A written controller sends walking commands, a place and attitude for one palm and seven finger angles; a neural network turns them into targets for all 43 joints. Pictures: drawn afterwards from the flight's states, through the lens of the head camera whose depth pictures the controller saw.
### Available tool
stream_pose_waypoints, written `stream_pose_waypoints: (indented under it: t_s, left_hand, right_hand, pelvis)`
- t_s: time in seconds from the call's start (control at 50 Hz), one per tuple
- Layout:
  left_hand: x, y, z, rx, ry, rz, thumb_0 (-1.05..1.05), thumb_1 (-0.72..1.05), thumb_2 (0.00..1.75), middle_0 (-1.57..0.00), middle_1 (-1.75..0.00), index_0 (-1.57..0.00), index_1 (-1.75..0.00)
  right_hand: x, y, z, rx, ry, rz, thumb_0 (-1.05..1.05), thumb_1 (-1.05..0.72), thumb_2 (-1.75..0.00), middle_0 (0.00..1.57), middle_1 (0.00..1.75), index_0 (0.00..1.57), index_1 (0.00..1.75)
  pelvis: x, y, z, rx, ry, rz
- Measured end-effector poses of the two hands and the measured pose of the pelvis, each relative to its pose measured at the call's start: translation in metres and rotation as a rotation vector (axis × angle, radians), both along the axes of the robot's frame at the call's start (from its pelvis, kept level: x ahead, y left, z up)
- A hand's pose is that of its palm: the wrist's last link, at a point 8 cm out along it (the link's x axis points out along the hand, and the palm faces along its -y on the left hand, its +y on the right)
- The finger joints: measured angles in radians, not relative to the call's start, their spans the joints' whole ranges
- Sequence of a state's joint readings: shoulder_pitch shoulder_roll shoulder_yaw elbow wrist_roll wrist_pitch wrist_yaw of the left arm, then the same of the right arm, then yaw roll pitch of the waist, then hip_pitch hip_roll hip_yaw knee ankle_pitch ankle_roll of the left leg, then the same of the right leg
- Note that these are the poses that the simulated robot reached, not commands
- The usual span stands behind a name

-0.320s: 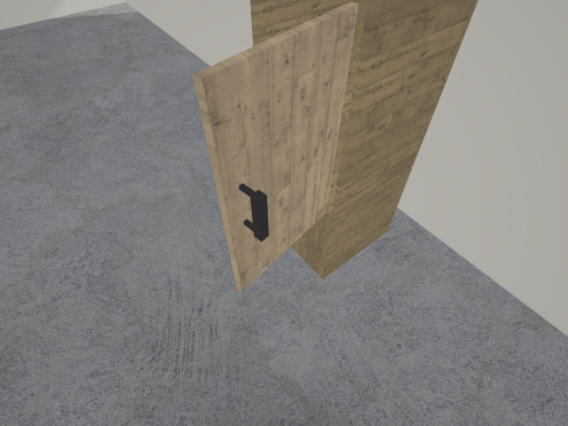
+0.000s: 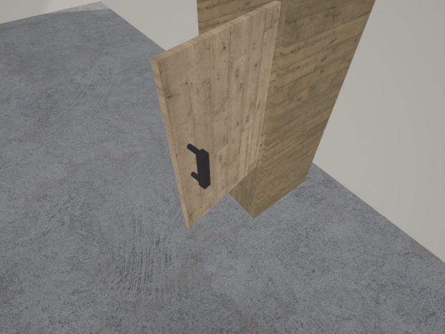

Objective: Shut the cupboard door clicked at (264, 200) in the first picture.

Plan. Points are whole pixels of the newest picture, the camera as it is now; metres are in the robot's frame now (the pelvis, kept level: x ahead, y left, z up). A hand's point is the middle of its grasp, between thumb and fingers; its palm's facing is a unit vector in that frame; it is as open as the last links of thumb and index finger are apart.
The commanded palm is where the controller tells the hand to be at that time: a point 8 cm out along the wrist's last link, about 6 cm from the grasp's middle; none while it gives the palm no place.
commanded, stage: look at it before walking up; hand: left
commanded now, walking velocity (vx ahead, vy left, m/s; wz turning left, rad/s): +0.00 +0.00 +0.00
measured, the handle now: (198, 166) +0.50 +0.09 -0.04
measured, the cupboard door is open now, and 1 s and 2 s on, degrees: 100 100 100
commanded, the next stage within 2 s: walk to a spot facing it in 0.52 s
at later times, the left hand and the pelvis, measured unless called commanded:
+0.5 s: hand out of the picture -0.01 +0.16 -0.18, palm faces +0.04 -0.98 -0.21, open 7.4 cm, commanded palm none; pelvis +0.01 -0.01 +0.00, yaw +0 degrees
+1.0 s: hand out of the picture +0.02 +0.18 -0.18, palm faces -0.09 -0.97 -0.24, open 7.4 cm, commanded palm none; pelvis -0.01 -0.01 -0.01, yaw -10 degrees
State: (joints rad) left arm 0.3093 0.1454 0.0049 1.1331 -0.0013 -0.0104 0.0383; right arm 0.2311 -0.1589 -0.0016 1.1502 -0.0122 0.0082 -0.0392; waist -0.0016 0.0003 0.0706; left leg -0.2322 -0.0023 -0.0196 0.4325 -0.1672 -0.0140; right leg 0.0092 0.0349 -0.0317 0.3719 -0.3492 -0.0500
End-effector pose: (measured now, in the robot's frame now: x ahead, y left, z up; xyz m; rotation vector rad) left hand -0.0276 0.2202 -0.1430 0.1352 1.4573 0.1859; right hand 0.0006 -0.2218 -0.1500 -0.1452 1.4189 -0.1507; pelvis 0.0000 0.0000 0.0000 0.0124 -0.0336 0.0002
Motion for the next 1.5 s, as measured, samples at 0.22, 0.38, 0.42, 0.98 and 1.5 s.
stream_pose_waypoints:
  t_s: [0.22, 0.38, 0.42, 0.98, 1.5]
  left_hand:
    - [0.005, -0.004, 0.0, 0.003, -0.007, -0.001, 0.0, 0.91, 0.9, -0.2, -0.3, -0.2, -0.3]
    - [0.009, -0.007, 0.0, 0.004, -0.013, -0.003, 0.0, 0.91, 0.9, -0.2, -0.3, -0.2, -0.3]
    - [0.01, -0.007, 0.0, 0.004, -0.012, -0.004, 0.0, 0.91, 0.9, -0.2, -0.3, -0.2, -0.3]
    - [0.046, 0.008, -0.009, 0.024, 0.002, -0.123, 0.0, 0.91, 0.9, -0.2, -0.3, -0.2, -0.3]
    - [0.143, -0.021, 0.007, 0.031, -0.105, -0.421, 0.0, 0.9, 0.9, -0.2, -0.3, -0.2, -0.3]
  right_hand:
    - [0.006, -0.007, 0.0, -0.007, -0.009, 0.002, 0.01, -0.91, -0.89, 0.2, 0.3, 0.2, 0.3]
    - [0.008, -0.011, 0.0, -0.009, -0.011, 0.0, 0.01, -0.91, -0.89, 0.2, 0.3, 0.2, 0.3]
    - [0.008, -0.011, 0.0, -0.008, -0.009, -0.001, 0.01, -0.91, -0.89, 0.2, 0.3, 0.2, 0.3]
    - [-0.015, -0.025, -0.009, -0.055, -0.05, -0.156, 0.01, -0.91, -0.89, 0.2, 0.3, 0.2, 0.3]
    - [0.039, -0.075, 0.029, -0.122, -0.325, -0.349, 0.01, -0.91, -0.89, 0.2, 0.3, 0.2, 0.3]
  pelvis:
    - [0.003, -0.005, 0.0, 0.001, 0.001, -0.001]
    - [0.005, -0.007, -0.001, 0.001, 0.0, -0.003]
    - [0.005, -0.008, -0.001, 0.001, 0.0, -0.003]
    - [-0.008, -0.009, -0.014, 0.012, 0.039, -0.167]
    - [-0.001, -0.021, -0.001, 0.018, 0.072, -0.463]
